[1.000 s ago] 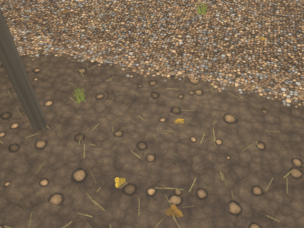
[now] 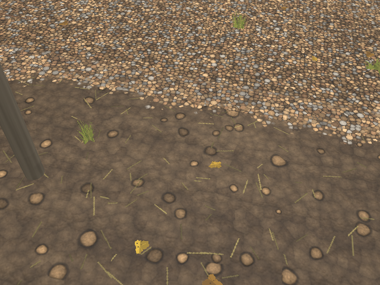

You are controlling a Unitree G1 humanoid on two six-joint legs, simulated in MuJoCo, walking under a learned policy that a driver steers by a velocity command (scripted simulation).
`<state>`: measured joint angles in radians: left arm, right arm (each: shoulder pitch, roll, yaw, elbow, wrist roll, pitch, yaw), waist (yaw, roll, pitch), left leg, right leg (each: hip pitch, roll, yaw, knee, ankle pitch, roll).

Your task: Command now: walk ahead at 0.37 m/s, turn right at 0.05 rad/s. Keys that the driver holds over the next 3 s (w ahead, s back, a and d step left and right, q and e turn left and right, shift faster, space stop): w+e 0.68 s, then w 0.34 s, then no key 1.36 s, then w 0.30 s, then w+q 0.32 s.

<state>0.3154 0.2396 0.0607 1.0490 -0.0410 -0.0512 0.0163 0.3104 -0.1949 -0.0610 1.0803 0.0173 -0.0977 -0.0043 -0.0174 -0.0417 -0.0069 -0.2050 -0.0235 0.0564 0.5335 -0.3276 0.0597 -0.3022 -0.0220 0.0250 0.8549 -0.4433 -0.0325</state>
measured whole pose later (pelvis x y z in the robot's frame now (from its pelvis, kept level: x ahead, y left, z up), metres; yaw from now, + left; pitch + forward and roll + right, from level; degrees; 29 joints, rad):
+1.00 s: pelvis +0.55 -0.09 +0.00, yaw -25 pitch +2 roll +1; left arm 0.36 0.27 0.04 0.87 -0.03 -0.07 0.00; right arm 0.12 -0.26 -0.04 0.77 0.00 -0.13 0.02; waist 0.04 -0.02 0.01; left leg -0.39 -0.04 0.02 0.50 -0.15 0.04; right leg -0.30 0.07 0.12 1.10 -0.45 -0.06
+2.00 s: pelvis +0.74 -0.19 +0.00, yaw -25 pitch -1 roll +0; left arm 0.17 0.22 0.05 0.99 0.00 0.00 0.03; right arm 0.27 -0.21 -0.02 0.99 -0.01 -0.02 -0.03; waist 0.00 0.00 0.03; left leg -0.19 0.02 0.00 0.54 -0.34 -0.01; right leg -0.30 0.00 0.01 0.53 -0.22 0.00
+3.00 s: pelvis +0.91 -0.28 +0.00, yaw -17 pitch +1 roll -1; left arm 0.44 0.20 0.02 1.11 0.01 -0.10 0.02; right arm 0.07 -0.23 -0.05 0.87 0.03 -0.06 0.04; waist 0.07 0.03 0.01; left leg -0.70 0.08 0.01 0.72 0.02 0.06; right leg 0.15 0.03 -0.17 0.17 -0.34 -0.02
